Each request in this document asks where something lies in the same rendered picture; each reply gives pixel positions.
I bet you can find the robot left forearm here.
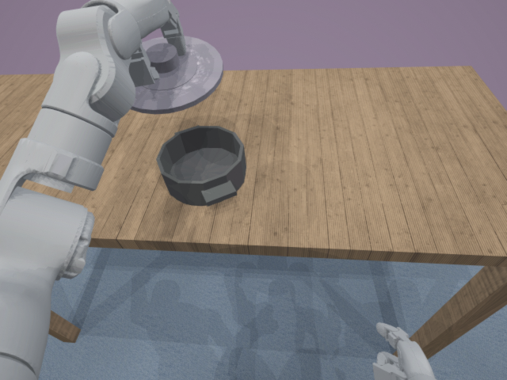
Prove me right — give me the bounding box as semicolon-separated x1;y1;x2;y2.
0;0;141;214

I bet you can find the lid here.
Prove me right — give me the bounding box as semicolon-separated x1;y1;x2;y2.
131;36;223;114

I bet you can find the pot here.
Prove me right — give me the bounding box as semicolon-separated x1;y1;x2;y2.
156;125;246;206

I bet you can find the right robot hand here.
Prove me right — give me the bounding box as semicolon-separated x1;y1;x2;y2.
372;322;435;380

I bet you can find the knob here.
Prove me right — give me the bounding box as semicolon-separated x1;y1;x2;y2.
146;43;180;74

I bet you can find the left robot hand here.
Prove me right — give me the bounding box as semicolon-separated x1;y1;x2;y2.
113;0;186;87

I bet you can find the table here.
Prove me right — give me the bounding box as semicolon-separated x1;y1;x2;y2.
0;66;507;359

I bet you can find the left robot upper arm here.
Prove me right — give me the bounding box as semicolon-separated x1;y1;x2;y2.
0;186;95;380

